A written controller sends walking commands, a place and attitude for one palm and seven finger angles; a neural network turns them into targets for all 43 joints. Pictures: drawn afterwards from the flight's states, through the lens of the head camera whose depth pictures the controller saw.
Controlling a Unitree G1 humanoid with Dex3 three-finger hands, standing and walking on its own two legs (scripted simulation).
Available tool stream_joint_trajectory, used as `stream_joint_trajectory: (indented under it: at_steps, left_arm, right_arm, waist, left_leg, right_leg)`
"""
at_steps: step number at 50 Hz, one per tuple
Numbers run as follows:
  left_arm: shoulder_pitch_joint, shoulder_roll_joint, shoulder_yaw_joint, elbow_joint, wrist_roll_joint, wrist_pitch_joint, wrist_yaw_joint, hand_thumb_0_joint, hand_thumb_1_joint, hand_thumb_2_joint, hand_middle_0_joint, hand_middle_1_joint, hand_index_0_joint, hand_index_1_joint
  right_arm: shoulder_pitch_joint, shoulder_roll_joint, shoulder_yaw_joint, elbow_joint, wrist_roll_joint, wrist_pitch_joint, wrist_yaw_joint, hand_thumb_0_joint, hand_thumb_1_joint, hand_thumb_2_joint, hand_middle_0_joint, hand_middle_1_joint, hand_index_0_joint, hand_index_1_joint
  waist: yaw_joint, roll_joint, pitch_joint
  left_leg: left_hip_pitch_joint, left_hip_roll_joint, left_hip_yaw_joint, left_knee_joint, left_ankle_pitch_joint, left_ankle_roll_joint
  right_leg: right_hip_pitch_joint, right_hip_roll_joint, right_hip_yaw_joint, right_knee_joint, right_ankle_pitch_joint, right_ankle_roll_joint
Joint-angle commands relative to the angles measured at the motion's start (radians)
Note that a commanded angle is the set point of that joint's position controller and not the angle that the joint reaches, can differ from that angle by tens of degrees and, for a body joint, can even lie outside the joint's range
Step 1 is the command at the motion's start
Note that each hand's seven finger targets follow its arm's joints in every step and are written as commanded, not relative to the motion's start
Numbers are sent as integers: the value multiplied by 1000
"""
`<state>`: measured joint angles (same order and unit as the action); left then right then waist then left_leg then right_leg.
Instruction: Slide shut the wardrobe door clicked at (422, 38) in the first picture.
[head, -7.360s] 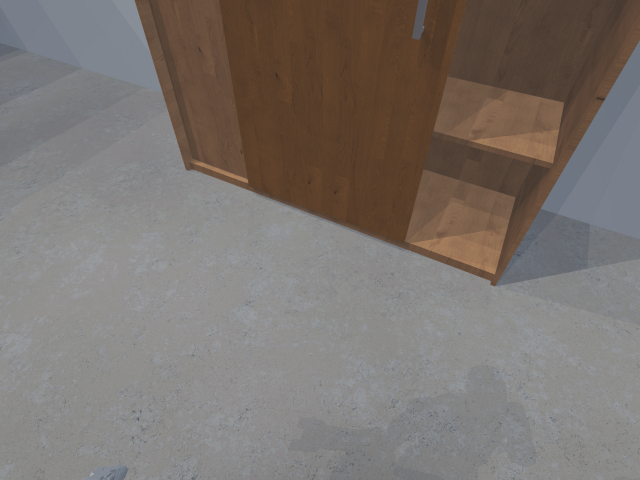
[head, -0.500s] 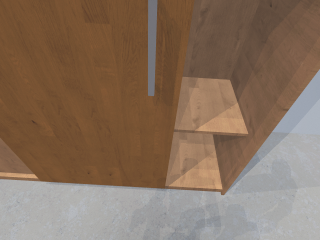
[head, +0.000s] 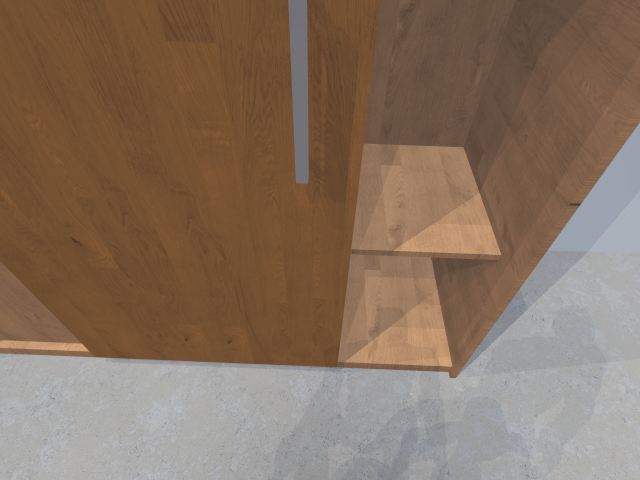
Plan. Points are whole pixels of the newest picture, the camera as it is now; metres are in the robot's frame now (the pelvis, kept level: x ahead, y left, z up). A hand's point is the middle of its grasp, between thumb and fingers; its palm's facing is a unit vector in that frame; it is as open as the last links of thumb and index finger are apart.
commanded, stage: look again from close up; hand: left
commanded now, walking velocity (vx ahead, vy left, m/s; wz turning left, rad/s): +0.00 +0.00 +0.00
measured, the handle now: (301, 93) +0.54 +0.07 +0.22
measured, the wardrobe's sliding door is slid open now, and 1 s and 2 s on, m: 0.37 0.37 0.37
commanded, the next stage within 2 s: shuffle to correct the standing spot in 0.74 s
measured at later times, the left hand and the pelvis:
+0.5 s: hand out of the picture -0.01 +0.13 -0.18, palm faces +0.03 -0.98 -0.18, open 7.4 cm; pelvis +0.00 -0.03 +0.00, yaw +0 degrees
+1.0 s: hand out of the picture -0.02 +0.13 -0.18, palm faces +0.03 -0.99 -0.17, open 7.4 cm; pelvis +0.01 -0.03 +0.00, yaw +0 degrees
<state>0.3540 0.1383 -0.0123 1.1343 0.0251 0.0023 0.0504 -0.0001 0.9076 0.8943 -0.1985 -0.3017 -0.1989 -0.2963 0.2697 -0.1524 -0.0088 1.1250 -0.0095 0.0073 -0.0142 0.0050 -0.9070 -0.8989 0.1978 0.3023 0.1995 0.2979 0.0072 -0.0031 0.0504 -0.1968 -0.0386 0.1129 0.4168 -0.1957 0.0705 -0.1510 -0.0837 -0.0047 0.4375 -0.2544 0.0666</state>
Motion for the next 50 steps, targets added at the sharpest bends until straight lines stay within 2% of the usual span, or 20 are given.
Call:
stream_joint_trajectory:
  at_steps: [1,2,4,8,11,13,18,21,28,31,33,36,42,44,47,50]
  left_arm:
    - [74,85,20,-23,-4,-16,4,0,900,900,-200,-300,-200,-300]
    - [75,91,21,-25,-4,-17,4,0,900,900,-200,-300,-200,-300]
    - [69,85,21,-29,-5,-18,4,0,900,900,-200,-300,-200,-300]
    - [63,85,24,-33,-5,-20,3,0,900,900,-200,-300,-200,-300]
    - [59,81,26,-38,-6,-21,3,0,900,900,-200,-300,-200,-300]
    - [55,86,28,-41,-5,-21,3,0,900,900,-200,-300,-200,-300]
    - [47,87,29,-50,-6,-22,1,0,900,900,-200,-300,-200,-300]
    - [45,85,32,-51,-6,-23,0,0,900,900,-200,-300,-200,-300]
    - [37,89,32,-56,-7,-22,-1,0,900,900,-200,-300,-200,-300]
    - [37,87,34,-55,-7,-22,-2,0,900,900,-200,-300,-200,-300]
    - [37,92,34,-56,-6,-22,-3,0,900,900,-200,-300,-200,-300]
    - [42,89,34,-54,-7,-24,-3,0,900,900,-200,-300,-200,-300]
    - [43,93,34,-49,-6,-22,-3,0,900,900,-200,-300,-200,-300]
    - [46,85,32,-42,-5,-23,-8,0,900,900,-200,-300,-200,-300]
    - [59,91,39,-40,0,-11,-16,0,900,900,-200,-300,-200,-300]
    - [77,77,45,-42,3,-8,-25,0,900,900,-200,-300,-200,-300]
  right_arm:
    - [52,-105,-20,-22,4,-18,-9,0,-900,-900,200,300,200,300]
    - [52,-107,-19,-22,5,-16,-8,0,-900,-900,200,300,200,300]
    - [52,-98,-18,-22,4,-17,-8,0,-900,-900,200,300,200,300]
    - [49,-93,-17,-23,3,-17,-8,0,-900,-900,200,300,200,300]
    - [52,-89,-17,-23,1,-19,-10,0,-900,-900,200,300,200,300]
    - [51,-87,-16,-22,2,-17,-9,0,-900,-900,200,300,200,300]
    - [52,-86,-16,-25,0,-14,-8,0,-900,-900,200,300,200,300]
    - [53,-84,-15,-24,0,-18,-9,0,-900,-900,200,300,200,300]
    - [51,-84,-15,-24,0,-14,-9,0,-900,-900,200,300,200,300]
    - [56,-86,-15,-23,-1,-15,-10,0,-900,-900,200,300,200,300]
    - [51,-87,-14,-24,1,-15,-10,0,-900,-900,200,300,200,300]
    - [52,-85,-14,-23,0,-17,-11,0,-900,-900,200,300,200,300]
    - [45,-87,-14,-22,1,-14,-11,0,-900,-900,200,300,200,300]
    - [55,-86,-14,-13,-4,-15,-11,0,-900,-900,200,300,200,300]
    - [55,-98,-22,-12,-8,-7,-11,0,-900,-900,200,300,200,300]
    - [66,-105,-29,-23,-13,-9,-14,0,-900,-900,200,300,200,300]
  waist:
    - [-7,-15,47]
    - [-5,-32,43]
    - [-9,-11,48]
    - [-8,-17,46]
    - [-9,5,36]
    - [-7,-15,50]
    - [-9,-15,53]
    - [-7,2,32]
    - [-8,-16,47]
    - [-10,1,27]
    - [-7,-12,35]
    - [-7,2,13]
    - [-4,-5,34]
    - [-11,-14,14]
    - [-7,7,81]
    - [-8,40,101]
  left_leg:
    - [-2,140,-153,-120,-56,-38]
    - [-2,137,-151,-109,-52,-37]
    - [-5,135,-147,-105,-43,-39]
    - [-9,133,-140,-89,-28,-42]
    - [-2,134,-141,-87,-10,-43]
    - [-18,133,-137,-80,-17,-44]
    - [-19,131,-134,-70,-24,-48]
    - [-8,135,-134,-69,3,-47]
    - [-15,135,-134,-64,-1,-51]
    - [-5,138,-135,-66,4,-51]
    - [-15,138,-136,-66,-2,-51]
    - [3,138,-134,-56,42,-50]
    - [-4,142,-139,-64,27,-50]
    - [8,139,-141,-72,-86,-51]
    - [-47,149,-170,-104,-310,-41]
    - [-74,172,-198,-127,-379,-23]
  right_leg:
    - [-83,-26,27,-67,52,-61]
    - [-79,-25,28,-73,47,-61]
    - [-89,-26,32,-71,48,-64]
    - [-93,-26,40,-75,46,-68]
    - [-92,-23,42,-68,60,-71]
    - [-93,-24,42,-76,50,-71]
    - [-106,-22,51,-85,29,-76]
    - [-92,-22,46,-76,56,-77]
    - [-105,-19,55,-88,37,-79]
    - [-97,-18,52,-84,46,-80]
    - [-95,-18,51,-88,37,-79]
    - [-87,-20,52,-81,75,-81]
    - [-91,-18,47,-92,57,-80]
    - [-93,-12,46,-100,-52,-80]
    - [-143,5,41,-91,-220,-86]
    - [-164,19,27,-49,-228,-93]
